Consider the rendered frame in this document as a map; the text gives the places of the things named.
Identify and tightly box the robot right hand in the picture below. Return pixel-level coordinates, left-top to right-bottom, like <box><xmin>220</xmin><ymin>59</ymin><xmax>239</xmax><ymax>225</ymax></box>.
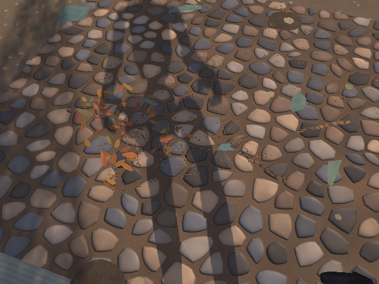
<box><xmin>320</xmin><ymin>272</ymin><xmax>374</xmax><ymax>284</ymax></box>

